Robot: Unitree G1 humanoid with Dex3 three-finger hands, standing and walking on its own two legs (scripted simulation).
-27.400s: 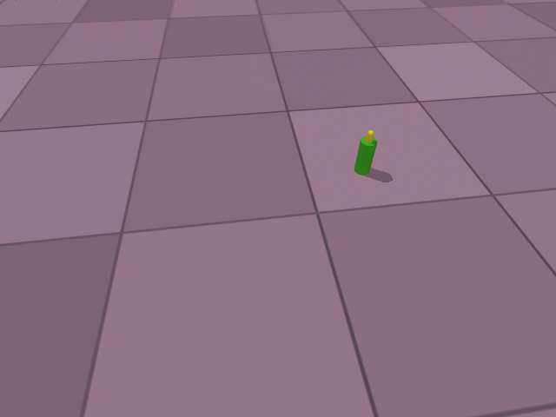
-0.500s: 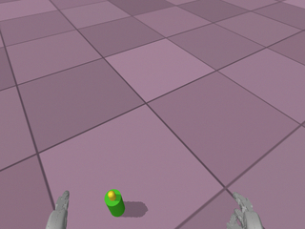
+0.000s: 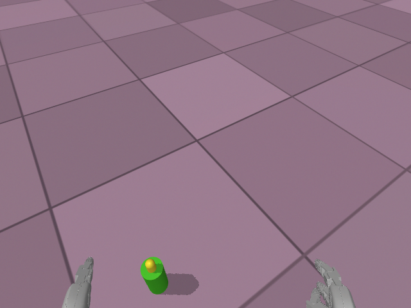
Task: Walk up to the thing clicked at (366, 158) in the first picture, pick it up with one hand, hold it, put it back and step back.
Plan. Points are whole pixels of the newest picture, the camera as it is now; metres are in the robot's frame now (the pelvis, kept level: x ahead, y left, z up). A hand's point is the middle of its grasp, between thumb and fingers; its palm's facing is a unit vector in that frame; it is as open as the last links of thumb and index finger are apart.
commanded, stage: stand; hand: left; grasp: from the side
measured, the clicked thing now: (154, 273) +0.40 +0.21 -0.59
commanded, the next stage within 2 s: none
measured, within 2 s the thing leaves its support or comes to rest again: neither
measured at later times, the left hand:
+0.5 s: hand out of the picture +0.14 +0.21 -0.09, palm faces -0.03 -0.94 -0.34, open 9.6 cm
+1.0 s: hand out of the picture +0.05 +0.26 -0.11, palm faces +0.00 -0.94 -0.34, open 7.4 cm
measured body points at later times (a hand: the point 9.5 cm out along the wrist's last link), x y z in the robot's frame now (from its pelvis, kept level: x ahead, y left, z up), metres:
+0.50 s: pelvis -0.01 +0.00 +0.01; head +0.01 +0.00 +0.46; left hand +0.14 +0.26 -0.07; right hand +0.13 -0.27 -0.09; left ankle +0.01 +0.13 -0.69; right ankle +0.01 -0.13 -0.69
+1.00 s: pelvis -0.01 +0.02 +0.05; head -0.02 +0.01 +0.50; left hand +0.05 +0.31 -0.08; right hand +0.06 -0.26 -0.09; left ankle +0.01 +0.13 -0.69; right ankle +0.01 -0.13 -0.69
